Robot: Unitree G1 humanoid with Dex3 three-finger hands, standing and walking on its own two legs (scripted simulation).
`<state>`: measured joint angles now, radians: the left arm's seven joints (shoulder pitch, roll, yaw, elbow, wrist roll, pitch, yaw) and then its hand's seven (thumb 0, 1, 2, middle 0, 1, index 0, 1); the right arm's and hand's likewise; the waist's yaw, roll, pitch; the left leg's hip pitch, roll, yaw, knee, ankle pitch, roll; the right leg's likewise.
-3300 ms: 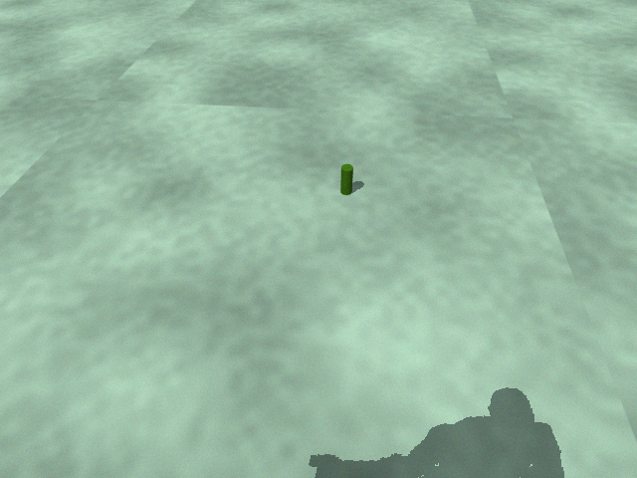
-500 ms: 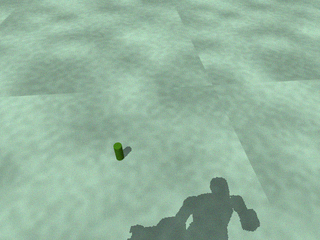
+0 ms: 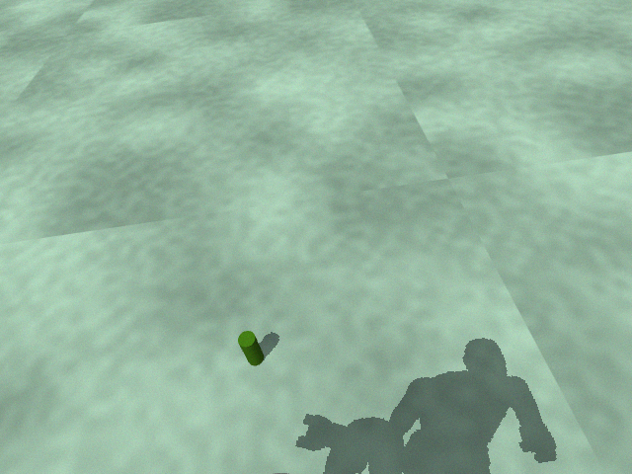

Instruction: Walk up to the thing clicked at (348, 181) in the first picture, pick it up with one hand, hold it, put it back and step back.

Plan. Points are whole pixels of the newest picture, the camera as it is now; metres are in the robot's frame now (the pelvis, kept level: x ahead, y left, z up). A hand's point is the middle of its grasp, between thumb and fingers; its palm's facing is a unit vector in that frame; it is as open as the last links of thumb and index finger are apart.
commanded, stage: walk up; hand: left
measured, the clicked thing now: (251, 348) +0.62 +0.30 -0.69
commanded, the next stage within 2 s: stand in 1.68 s
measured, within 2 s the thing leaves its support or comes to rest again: neither
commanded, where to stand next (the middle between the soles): +0.25 +0.04 m, yaw +0 degrees
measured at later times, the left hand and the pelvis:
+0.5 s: hand (124, 464) +0.19 +0.33 -0.16, palm faces -0.06 -0.93 -0.36, open 7.4 cm; pelvis +0.13 +0.06 -0.01, yaw -1 degrees
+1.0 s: hand (164, 404) +0.27 +0.28 -0.14, palm faces -0.05 -0.95 -0.32, open 7.4 cm; pelvis +0.15 +0.04 +0.01, yaw -2 degrees
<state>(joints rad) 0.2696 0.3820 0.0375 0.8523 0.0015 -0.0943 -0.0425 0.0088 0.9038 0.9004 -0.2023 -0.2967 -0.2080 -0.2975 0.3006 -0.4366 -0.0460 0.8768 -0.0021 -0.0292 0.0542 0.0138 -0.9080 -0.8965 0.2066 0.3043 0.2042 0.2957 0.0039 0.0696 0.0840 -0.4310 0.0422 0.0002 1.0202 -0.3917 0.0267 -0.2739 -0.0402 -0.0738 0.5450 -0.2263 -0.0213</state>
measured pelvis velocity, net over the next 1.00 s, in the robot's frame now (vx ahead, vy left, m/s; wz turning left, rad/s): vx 0.15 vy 0.04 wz -0.03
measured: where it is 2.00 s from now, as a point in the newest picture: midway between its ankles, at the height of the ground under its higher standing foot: outside the picture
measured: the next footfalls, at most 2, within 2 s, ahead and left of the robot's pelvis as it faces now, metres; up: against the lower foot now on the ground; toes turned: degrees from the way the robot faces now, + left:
left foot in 0.22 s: +0.21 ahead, +0.16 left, +0.00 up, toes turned +4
right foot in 0.58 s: +0.23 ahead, -0.09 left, +0.00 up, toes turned -2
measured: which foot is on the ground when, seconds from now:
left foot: up 0.00-0.20, down 0.22-1.00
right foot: down 0.00-0.24, up 0.26-0.56, down 0.58-1.00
